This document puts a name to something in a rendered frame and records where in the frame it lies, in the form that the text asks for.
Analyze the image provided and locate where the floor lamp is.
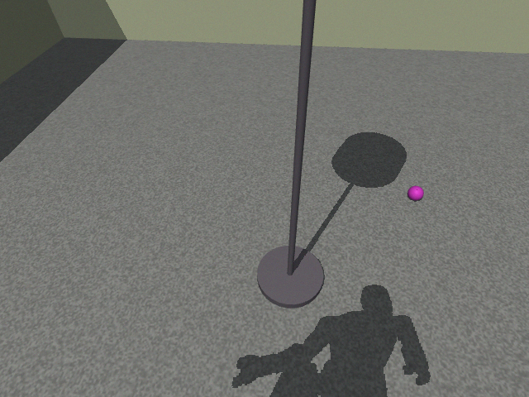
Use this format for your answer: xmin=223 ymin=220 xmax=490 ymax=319
xmin=257 ymin=0 xmax=323 ymax=309

